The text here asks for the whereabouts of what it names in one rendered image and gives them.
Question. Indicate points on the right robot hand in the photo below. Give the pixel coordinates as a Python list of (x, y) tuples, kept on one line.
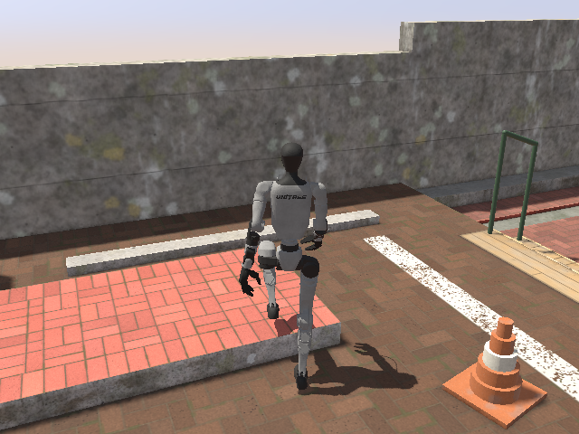
[(314, 246)]

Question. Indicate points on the robot torso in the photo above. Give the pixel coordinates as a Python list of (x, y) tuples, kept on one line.
[(290, 212)]

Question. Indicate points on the humanoid robot head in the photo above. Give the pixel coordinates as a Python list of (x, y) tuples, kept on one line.
[(291, 157)]

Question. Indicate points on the left robot forearm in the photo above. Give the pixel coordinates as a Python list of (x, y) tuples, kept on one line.
[(250, 247)]

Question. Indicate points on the right robot upper arm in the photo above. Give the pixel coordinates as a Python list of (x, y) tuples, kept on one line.
[(319, 192)]

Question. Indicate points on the right robot forearm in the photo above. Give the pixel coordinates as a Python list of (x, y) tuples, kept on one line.
[(319, 235)]

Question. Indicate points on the left robot hand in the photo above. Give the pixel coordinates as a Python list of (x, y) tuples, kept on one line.
[(243, 280)]

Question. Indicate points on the left robot upper arm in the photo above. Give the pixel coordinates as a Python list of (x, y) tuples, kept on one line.
[(263, 189)]

